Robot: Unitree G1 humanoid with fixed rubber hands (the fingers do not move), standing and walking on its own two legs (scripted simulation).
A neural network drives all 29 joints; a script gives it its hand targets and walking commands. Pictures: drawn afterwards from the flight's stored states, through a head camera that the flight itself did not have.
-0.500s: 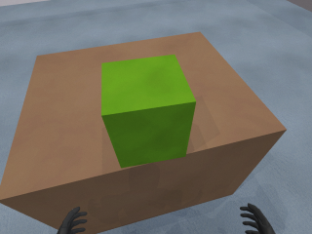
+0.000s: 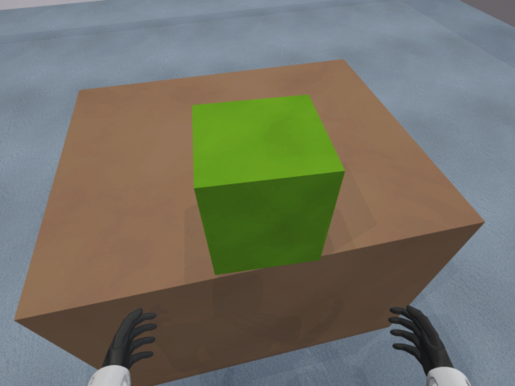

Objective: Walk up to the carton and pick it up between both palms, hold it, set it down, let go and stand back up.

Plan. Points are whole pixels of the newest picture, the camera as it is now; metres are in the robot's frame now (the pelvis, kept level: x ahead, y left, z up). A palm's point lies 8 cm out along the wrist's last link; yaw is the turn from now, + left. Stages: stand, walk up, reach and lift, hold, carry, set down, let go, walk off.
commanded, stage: reach and lift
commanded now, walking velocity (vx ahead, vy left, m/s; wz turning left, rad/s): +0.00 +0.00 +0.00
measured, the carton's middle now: (260, 187) +0.45 +0.00 +0.04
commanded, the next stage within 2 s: none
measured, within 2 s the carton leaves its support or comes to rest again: neither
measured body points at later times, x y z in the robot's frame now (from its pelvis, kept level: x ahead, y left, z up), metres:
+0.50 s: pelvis -0.01 -0.01 +0.00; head -0.01 -0.02 +0.45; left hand +0.22 +0.20 +0.00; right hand +0.23 -0.22 +0.00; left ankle -0.01 +0.08 -0.73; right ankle +0.02 -0.15 -0.73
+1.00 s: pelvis -0.01 -0.02 +0.01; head +0.00 -0.02 +0.46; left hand +0.28 +0.20 +0.07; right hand +0.30 -0.21 +0.06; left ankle -0.01 +0.08 -0.73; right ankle +0.02 -0.15 -0.73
